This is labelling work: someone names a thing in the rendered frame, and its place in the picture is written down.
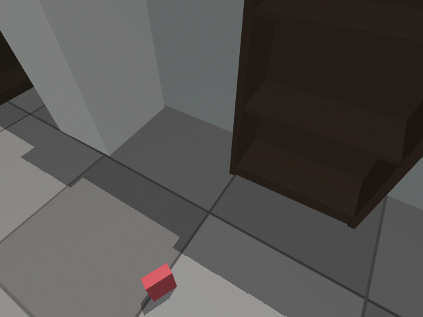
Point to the carton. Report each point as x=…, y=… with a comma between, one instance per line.
x=159, y=282

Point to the bookshelf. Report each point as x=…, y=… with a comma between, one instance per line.
x=13, y=79
x=329, y=102

